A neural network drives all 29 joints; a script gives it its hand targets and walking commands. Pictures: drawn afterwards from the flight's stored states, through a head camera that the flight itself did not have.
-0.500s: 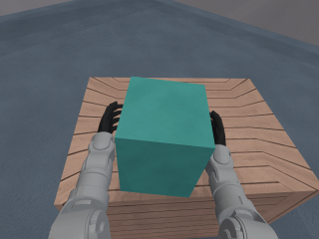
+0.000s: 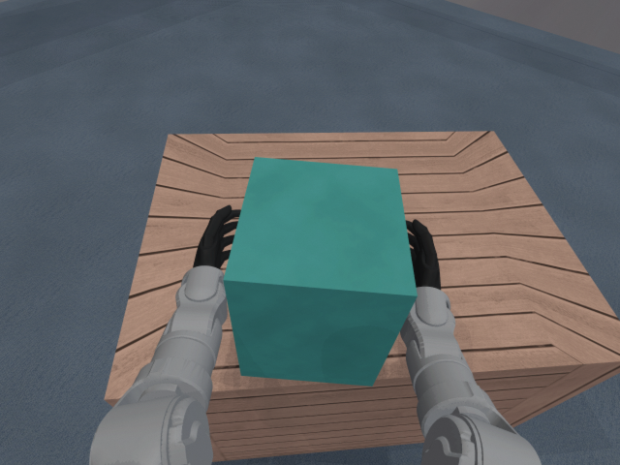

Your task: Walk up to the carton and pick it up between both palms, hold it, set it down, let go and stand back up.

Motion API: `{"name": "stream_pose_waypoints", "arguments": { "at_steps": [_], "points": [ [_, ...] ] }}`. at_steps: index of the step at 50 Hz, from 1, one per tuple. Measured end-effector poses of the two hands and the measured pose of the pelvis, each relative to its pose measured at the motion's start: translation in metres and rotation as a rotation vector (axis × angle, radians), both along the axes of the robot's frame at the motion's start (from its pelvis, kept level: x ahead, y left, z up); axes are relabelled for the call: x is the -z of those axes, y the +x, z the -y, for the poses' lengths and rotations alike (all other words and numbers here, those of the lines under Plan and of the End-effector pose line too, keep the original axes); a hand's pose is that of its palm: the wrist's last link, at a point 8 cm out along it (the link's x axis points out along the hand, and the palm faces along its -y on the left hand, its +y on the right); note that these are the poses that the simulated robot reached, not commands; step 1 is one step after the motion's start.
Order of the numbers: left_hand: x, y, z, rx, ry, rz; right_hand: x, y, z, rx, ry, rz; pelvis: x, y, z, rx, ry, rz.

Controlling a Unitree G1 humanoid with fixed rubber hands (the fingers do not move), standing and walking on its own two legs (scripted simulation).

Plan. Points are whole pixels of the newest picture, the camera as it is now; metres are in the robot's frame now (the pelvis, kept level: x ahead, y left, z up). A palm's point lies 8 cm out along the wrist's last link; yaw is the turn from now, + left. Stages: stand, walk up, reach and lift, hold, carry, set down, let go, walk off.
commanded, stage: set down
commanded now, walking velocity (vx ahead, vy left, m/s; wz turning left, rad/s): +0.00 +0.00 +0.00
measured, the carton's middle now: (316, 276) +0.39 -0.02 +0.01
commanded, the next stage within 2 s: none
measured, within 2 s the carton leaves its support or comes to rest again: rests again in 1.84 s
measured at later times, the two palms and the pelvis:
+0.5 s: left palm (214, 277) +0.40 +0.13 +0.00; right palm (413, 286) +0.38 -0.16 +0.00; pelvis +0.01 -0.01 -0.01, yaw +1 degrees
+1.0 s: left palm (216, 285) +0.39 +0.12 -0.01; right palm (416, 299) +0.36 -0.16 +0.00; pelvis -0.01 -0.01 -0.01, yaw +1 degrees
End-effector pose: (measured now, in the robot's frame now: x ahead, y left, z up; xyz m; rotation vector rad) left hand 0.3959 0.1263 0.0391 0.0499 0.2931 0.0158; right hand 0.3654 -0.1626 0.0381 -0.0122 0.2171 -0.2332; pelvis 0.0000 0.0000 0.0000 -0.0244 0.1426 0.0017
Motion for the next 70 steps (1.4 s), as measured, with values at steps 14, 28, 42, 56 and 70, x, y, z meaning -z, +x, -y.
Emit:
{"name": "stream_pose_waypoints", "arguments": {
  "at_steps": [14,28,42,56,70],
  "points": [
    [0.025,0.007,-0.001,-0.013,0.017,-0.023,0.024,0.012,-0.001,-0.016,0.007,-0.024,0.003,0.007,0.005,-0.006,-0.001,-0.102],
    [0.043,0.001,-0.001,-0.018,0.004,-0.027,0.036,0.008,-0.001,-0.016,0.01,-0.029,0.007,0.005,0.009,-0.025,-0.003,-0.152],
    [0.045,-0.006,0.0,-0.012,-0.004,-0.021,0.039,-0.003,0.0,-0.008,0.004,-0.025,0.011,-0.009,0.005,-0.017,-0.002,-0.161],
    [0.046,-0.009,0.002,-0.011,-0.006,-0.008,0.045,-0.007,0.002,-0.007,0.004,-0.016,0.012,-0.015,0.007,-0.006,0.004,-0.169],
    [0.046,-0.009,0.002,-0.011,-0.002,-0.004,0.045,-0.006,0.003,-0.013,-0.001,-0.016,0.01,-0.016,0.013,-0.007,0.011,-0.162]
  ]
}}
